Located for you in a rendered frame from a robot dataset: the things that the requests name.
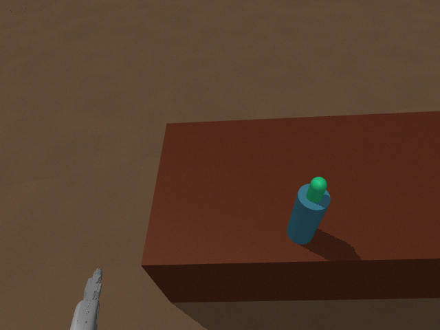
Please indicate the left robot hand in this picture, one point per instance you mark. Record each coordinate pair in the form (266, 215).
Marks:
(87, 310)

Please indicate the bottle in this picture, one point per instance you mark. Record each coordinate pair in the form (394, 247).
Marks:
(309, 208)

